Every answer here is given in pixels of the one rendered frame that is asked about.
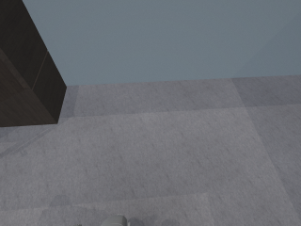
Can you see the cupboard door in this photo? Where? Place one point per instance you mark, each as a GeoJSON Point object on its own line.
{"type": "Point", "coordinates": [9, 85]}

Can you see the robot left thigh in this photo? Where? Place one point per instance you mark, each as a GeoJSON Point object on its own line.
{"type": "Point", "coordinates": [117, 220]}

